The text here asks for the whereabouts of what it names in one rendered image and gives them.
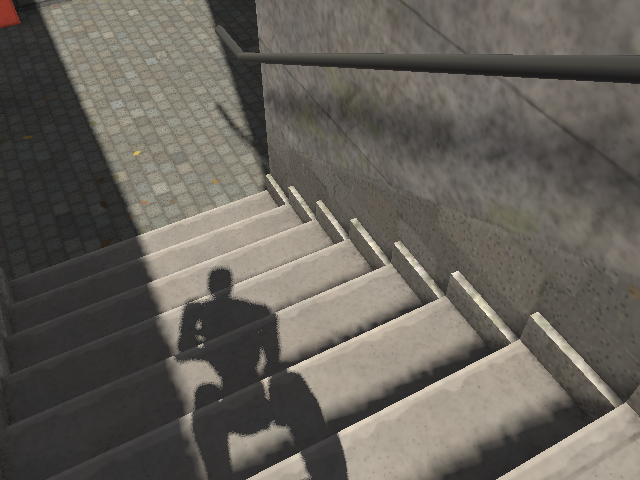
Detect stairs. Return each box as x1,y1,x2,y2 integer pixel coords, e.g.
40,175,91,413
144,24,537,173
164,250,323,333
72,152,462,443
0,190,640,480

